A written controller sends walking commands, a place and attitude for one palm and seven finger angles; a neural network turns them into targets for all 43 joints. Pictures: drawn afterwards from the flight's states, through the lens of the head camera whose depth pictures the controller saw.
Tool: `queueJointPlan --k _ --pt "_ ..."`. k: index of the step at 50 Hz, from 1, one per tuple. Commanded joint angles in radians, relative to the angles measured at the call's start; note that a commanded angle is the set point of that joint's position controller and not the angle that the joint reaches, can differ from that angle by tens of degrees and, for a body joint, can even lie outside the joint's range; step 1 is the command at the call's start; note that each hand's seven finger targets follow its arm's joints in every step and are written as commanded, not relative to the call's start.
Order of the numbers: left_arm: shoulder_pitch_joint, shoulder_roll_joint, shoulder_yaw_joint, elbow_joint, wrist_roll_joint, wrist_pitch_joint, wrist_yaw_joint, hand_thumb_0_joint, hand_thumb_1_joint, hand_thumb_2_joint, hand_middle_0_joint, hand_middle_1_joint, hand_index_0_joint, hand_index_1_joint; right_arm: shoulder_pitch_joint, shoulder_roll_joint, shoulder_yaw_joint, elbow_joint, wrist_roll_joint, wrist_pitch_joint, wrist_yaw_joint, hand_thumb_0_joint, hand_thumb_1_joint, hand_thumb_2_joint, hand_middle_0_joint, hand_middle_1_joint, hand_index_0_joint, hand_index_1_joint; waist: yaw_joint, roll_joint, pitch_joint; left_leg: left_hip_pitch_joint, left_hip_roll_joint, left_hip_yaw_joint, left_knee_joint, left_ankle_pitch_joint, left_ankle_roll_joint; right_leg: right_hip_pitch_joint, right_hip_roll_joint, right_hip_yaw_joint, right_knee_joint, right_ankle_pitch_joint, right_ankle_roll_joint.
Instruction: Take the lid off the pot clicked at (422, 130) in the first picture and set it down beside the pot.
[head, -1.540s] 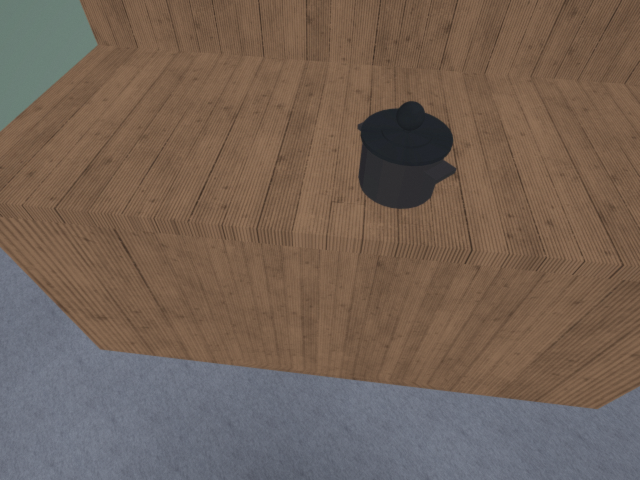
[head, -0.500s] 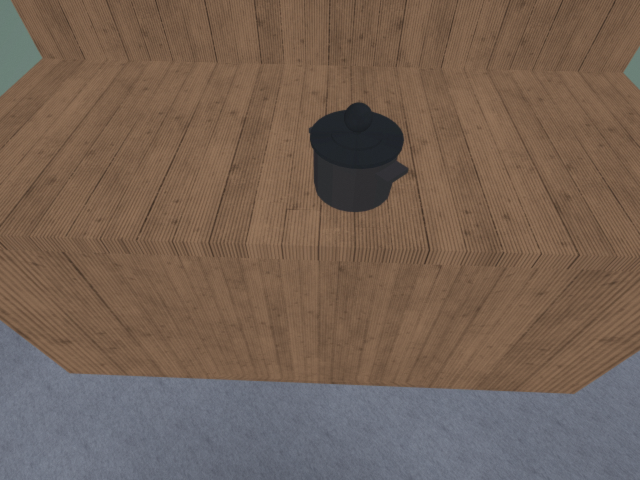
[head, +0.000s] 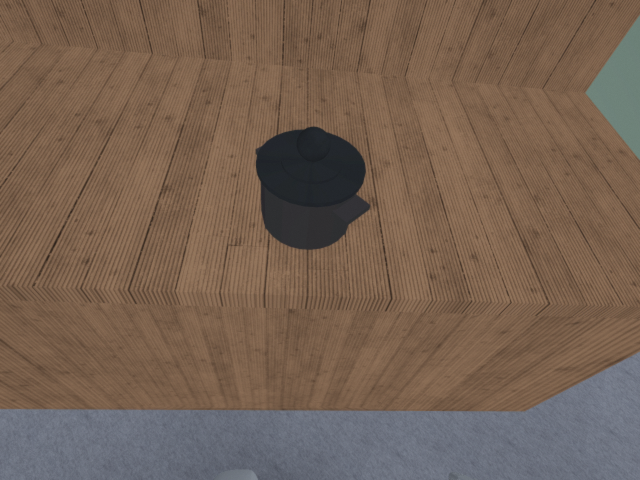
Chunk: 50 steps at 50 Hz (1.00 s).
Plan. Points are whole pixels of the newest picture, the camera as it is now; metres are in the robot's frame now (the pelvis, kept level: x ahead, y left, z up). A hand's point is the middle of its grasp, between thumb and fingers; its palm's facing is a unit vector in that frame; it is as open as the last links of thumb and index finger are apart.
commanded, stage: come to a stop and stand still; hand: left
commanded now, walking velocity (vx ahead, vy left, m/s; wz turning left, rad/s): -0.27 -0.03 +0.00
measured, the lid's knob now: (313, 144) +0.52 +0.06 +0.13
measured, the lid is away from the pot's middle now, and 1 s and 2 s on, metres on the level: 0.00 0.00 0.00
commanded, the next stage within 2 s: look again from close up in 1.12 s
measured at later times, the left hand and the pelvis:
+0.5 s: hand out of the picture +0.04 +0.16 -0.15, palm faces +0.07 -0.96 -0.28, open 7.3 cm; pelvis -0.01 -0.04 +0.01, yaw +2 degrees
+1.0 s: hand out of the picture -0.05 +0.16 -0.16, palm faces +0.07 -0.98 -0.18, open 7.4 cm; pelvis -0.04 -0.01 +0.02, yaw +2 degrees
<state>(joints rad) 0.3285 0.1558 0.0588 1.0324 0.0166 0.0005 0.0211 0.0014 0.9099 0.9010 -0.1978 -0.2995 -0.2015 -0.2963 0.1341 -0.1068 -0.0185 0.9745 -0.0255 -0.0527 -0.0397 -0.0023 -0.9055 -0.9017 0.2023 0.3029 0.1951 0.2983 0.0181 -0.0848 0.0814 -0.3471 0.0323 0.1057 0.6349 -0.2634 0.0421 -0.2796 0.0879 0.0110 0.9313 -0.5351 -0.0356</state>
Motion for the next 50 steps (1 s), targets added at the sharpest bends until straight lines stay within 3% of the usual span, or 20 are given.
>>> queueJointPlan --k 1,4,7,10,11,12,13,15,17,23,27,28,29,30,33,38,41,42,44,50 --pt "0.017 0.076 0.02 -0.083 -0.004 0.005 0.008 0.0 0.9 0.9 -0.2 -0.3 -0.2 -0.3 0.094 -0.169 -0.029 -0.014 0.002 0.019 -0.021 0.0 -0.9 -0.9 0.2 0.3 0.2 0.3 -0.005 0.207 -0.06 0.145 0.299 -0.3 -0.285 0.699 0.174 -0.167 -0.11 0.081 0.17 0.001 0.042" --pt "0.025 0.06 0.013 -0.088 -0.006 0.024 0.01 0.0 0.9 0.9 -0.2 -0.3 -0.2 -0.3 0.051 -0.174 -0.041 -0.032 0.003 0.029 -0.013 0.0 -0.9 -0.9 0.2 0.3 0.2 0.3 0.014 0.22 -0.102 0.113 0.227 -0.196 -0.284 0.66 0.132 -0.074 -0.114 0.025 0.006 0.064 0.052" --pt "0.011 0.075 0.011 -0.105 0.002 0.024 0.013 0.0 0.9 0.9 -0.2 -0.3 -0.2 -0.3 0.047 -0.212 -0.058 -0.045 -0.002 0.053 -0.004 0.0 -0.9 -0.9 0.2 0.3 0.2 0.3 0.001 0.273 -0.112 0.1 0.22 -0.198 -0.259 0.566 0.118 -0.016 -0.106 -0.024 -0.13 0.116 0.053" --pt "0.042 0.115 0.015 -0.108 0.009 0.006 0.014 0.0 0.9 0.9 -0.2 -0.3 -0.2 -0.3 0.045 -0.223 -0.067 -0.055 0.004 0.07 0.008 0.0 -0.9 -0.9 0.2 0.3 0.2 0.3 0.027 0.181 -0.131 0.091 0.144 -0.159 -0.12 0.368 0.031 0.082 -0.105 -0.036 -0.439 0.333 0.061" --pt "0.007 0.171 0.02 -0.119 0.015 -0.004 0.019 0.0 0.9 0.9 -0.2 -0.3 -0.2 -0.3 0.062 -0.183 -0.067 -0.062 0.012 0.074 0.014 0.0 -0.9 -0.9 0.2 0.3 0.2 0.3 0.006 0.047 -0.12 0.032 0.067 -0.118 -0.022 0.208 -0.026 0.099 -0.205 0.119 -0.514 0.523 0.027" --pt "-0.017 0.246 0.031 -0.133 0.019 -0.011 0.02 0.0 0.9 0.9 -0.2 -0.3 -0.2 -0.3 0.075 -0.147 -0.063 -0.081 0.018 0.082 0.018 0.0 -0.9 -0.9 0.2 0.3 0.2 0.3 -0.004 -0.133 -0.102 -0.063 -0.032 -0.055 0.063 -0.072 -0.075 0.093 -0.387 0.334 -0.561 0.699 -0.062" --pt "-0.009 0.281 0.03 -0.147 0.02 -0.01 0.018 0.0 0.9 0.9 -0.2 -0.3 -0.2 -0.3 0.082 -0.156 -0.068 -0.087 0.013 0.091 0.018 0.0 -0.9 -0.9 0.2 0.3 0.2 0.3 0.009 -0.058 -0.1 -0.048 -0.05 -0.093 0.16 -0.266 -0.079 0.05 -0.471 0.335 -0.571 0.767 -0.143" --pt "-0.022 0.273 0.045 -0.138 0.02 -0.011 0.027 0.0 0.9 0.9 -0.2 -0.3 -0.2 -0.3 0.054 -0.167 -0.072 -0.094 0.008 0.094 0.013 0.0 -0.9 -0.9 0.2 0.3 0.2 0.3 0.024 -0.196 -0.103 -0.177 -0.049 -0.155 0.358 -0.338 -0.066 0.137 -0.45 0.368 -0.521 0.94 -0.192" --pt "-0.043 0.244 0.043 -0.149 0.019 -0.006 0.035 0.0 0.9 0.9 -0.2 -0.3 -0.2 -0.3 0.071 -0.189 -0.076 -0.082 0.013 0.095 0.017 0.0 -0.9 -0.9 0.2 0.3 0.2 0.3 0.011 -0.145 -0.123 -0.209 -0.044 -0.162 0.459 -0.273 -0.077 0.199 -0.405 0.273 -0.476 1.025 -0.189" --pt "-0.049 0.27 0.046 -0.166 0.026 0.002 0.04 0.0 0.9 0.9 -0.2 -0.3 -0.2 -0.3 0.063 -0.159 -0.058 -0.102 0.02 0.087 0.031 0.0 -0.9 -0.9 0.2 0.3 0.2 0.3 0.015 -0.129 -0.135 -0.081 -0.047 -0.113 0.234 -0.229 -0.079 0.125 -0.399 0.257 -0.506 0.794 -0.173" --pt "-0.102 0.234 0.033 -0.173 0.014 0.017 0.026 0.0 0.9 0.9 -0.2 -0.3 -0.2 -0.3 0.196 -0.152 -0.045 -0.049 0.022 0.059 0.029 0.0 -0.9 -0.9 0.2 0.3 0.2 0.3 -0.044 -0.062 -0.108 0.25 -0.058 -0.08 -0.211 0.043 -0.058 -0.081 -0.275 0.164 -0.428 0.445 -0.042" --pt "-0.082 0.194 0.024 -0.17 0.011 0.024 0.02 0.0 0.9 0.9 -0.2 -0.3 -0.2 -0.3 0.183 -0.2 -0.051 -0.052 0.015 0.05 0.029 0.0 -0.9 -0.9 0.2 0.3 0.2 0.3 -0.037 0.101 -0.123 0.303 0.046 -0.202 -0.264 0.053 -0.02 -0.165 -0.201 0.109 -0.336 0.267 -0.005" --pt "-0.066 0.137 0.015 -0.18 0.005 0.03 0.016 0.0 0.9 0.9 -0.2 -0.3 -0.2 -0.3 0.163 -0.266 -0.059 -0.075 0.002 0.049 0.028 0.0 -0.9 -0.9 0.2 0.3 0.2 0.3 -0.028 0.326 -0.078 0.205 0.219 -0.427 -0.354 0.067 0.068 -0.21 -0.103 -0.006 -0.22 0.042 0.053" --pt "-0.09 0.143 0.009 -0.163 0.011 0.034 0.023 0.0 0.9 0.9 -0.2 -0.3 -0.2 -0.3 0.143 -0.26 -0.052 -0.074 -0.003 0.053 0.028 0.0 -0.9 -0.9 0.2 0.3 0.2 0.3 -0.039 0.346 -0.047 0.04 0.253 -0.495 -0.432 -0.047 0.13 -0.139 -0.092 0.003 -0.084 -0.027 0.053" --pt "-0.033 0.147 0.008 -0.095 0.01 0.03 0.01 0.0 0.9 0.9 -0.2 -0.3 -0.2 -0.3 0.042 -0.211 -0.031 -0.069 0.001 0.048 0.017 0.0 -0.9 -0.9 0.2 0.3 0.2 0.3 0.024 0.244 -0.055 0.014 0.178 -0.373 -0.402 0.004 0.132 -0.089 -0.113 0.03 0.008 0.071 0.036" --pt "0.0 0.105 -0.013 -0.051 0.001 0.007 0.011 0.0 0.9 0.9 -0.2 -0.3 -0.2 -0.3 0.125 -0.19 -0.027 -0.006 0.007 0.052 0.011 0.0 -0.9 -0.9 0.2 0.3 0.2 0.3 0.004 0.169 -0.062 0.094 0.142 -0.308 -0.334 0.1 0.097 0.058 -0.119 -0.016 -0.405 0.177 0.041" --pt "0.011 0.155 -0.02 -0.028 0.0 -0.016 0.018 0.0 0.9 0.9 -0.2 -0.3 -0.2 -0.3 0.137 -0.136 -0.015 0.008 0.023 0.05 0.016 0.0 -0.9 -0.9 0.2 0.3 0.2 0.3 -0.021 0.017 -0.023 0.092 0.004 -0.18 -0.216 0.003 -0.02 0.041 -0.278 0.206 -0.652 0.299 -0.032" --pt "-0.007 0.175 -0.019 -0.028 0.0 -0.018 0.013 0.0 0.9 0.9 -0.2 -0.3 -0.2 -0.3 0.154 -0.132 -0.014 0.017 0.02 0.051 0.021 0.0 -0.9 -0.9 0.2 0.3 0.2 0.3 -0.038 0.05 -0.044 0.161 -0.015 -0.171 -0.224 -0.018 -0.028 -0.036 -0.29 0.215 -0.653 0.21 -0.045" --pt "-0.037 0.16 -0.02 -0.023 -0.002 -0.022 0.011 0.0 0.9 0.9 -0.2 -0.3 -0.2 -0.3 0.158 -0.14 -0.017 0.038 0.014 0.06 0.02 0.0 -0.9 -0.9 0.2 0.3 0.2 0.3 -0.043 -0.078 -0.014 0.175 -0.007 -0.157 -0.184 0.01 -0.033 -0.08 -0.263 0.213 -0.688 0.144 -0.044" --pt "0.011 0.115 -0.023 0.009 -0.001 -0.014 0.011 0.0 0.9 0.9 -0.2 -0.3 -0.2 -0.3 0.175 -0.141 -0.006 0.083 0.011 0.042 0.017 0.0 -0.9 -0.9 0.2 0.3 0.2 0.3 -0.018 0.115 0.008 0.111 0.048 -0.242 -0.338 -0.059 -0.009 -0.017 -0.173 0.092 -0.6 0.209 -0.002"
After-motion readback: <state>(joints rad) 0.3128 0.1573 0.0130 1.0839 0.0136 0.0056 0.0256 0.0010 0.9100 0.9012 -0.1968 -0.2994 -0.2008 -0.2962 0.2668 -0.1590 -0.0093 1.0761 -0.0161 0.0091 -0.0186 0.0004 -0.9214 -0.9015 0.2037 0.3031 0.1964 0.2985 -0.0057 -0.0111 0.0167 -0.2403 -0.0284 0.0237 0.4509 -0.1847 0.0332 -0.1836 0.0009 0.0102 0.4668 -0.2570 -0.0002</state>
